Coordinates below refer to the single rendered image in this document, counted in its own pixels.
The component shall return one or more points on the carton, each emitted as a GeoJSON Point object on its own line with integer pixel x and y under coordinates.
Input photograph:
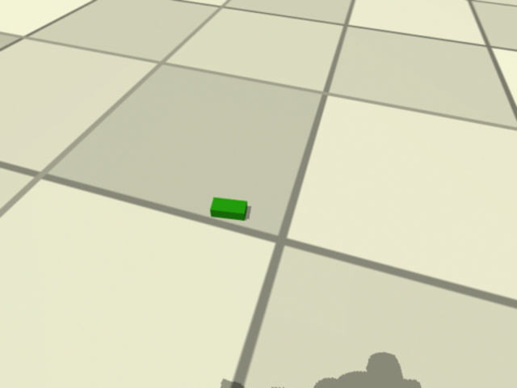
{"type": "Point", "coordinates": [226, 208]}

